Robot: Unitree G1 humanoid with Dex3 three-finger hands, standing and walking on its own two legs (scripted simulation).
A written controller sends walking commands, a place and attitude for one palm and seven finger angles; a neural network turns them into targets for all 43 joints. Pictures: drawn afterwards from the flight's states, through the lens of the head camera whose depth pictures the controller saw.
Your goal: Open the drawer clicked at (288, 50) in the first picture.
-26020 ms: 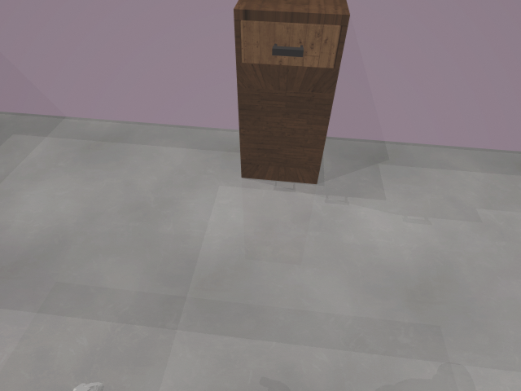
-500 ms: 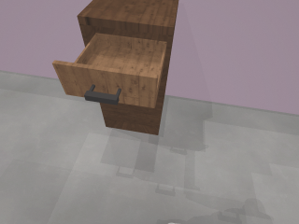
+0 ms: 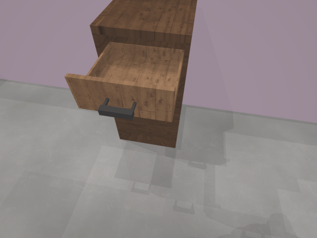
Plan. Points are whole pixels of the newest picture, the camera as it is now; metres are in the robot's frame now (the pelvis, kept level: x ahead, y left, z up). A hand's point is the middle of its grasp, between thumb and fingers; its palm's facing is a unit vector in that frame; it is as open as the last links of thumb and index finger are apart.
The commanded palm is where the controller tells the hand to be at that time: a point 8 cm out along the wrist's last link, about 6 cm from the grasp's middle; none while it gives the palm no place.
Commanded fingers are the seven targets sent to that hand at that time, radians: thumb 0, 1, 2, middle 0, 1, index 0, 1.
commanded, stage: let the arm hang, fingers relaxed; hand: left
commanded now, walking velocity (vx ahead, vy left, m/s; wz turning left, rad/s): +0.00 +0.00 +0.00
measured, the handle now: (118, 107) +0.53 +0.17 -0.02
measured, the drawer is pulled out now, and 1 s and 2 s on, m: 0.30 0.30 0.30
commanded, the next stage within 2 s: look to check the result in 0.30 s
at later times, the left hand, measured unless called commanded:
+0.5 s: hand out of the picture +0.05 +0.19 -0.17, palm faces +0.00 -0.97 -0.24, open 7.4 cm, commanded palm none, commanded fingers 0.00 0.90 0.90 -0.20 -0.30 -0.20 -0.30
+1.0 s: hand out of the picture +0.08 +0.20 -0.17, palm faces -0.02 -0.96 -0.28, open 7.4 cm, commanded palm none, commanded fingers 0.00 0.90 0.90 -0.20 -0.30 -0.20 -0.30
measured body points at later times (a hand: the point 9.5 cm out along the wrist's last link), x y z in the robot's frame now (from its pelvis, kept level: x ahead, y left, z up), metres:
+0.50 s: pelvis +0.01 -0.01 +0.00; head +0.04 +0.00 +0.45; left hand +0.05 +0.24 -0.15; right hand +0.01 -0.25 -0.15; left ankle -0.04 +0.10 -0.74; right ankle +0.06 -0.10 -0.74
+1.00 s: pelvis +0.02 -0.01 +0.00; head +0.05 -0.01 +0.45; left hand +0.09 +0.25 -0.14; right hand +0.04 -0.27 -0.15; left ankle -0.04 +0.10 -0.74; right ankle +0.06 -0.10 -0.74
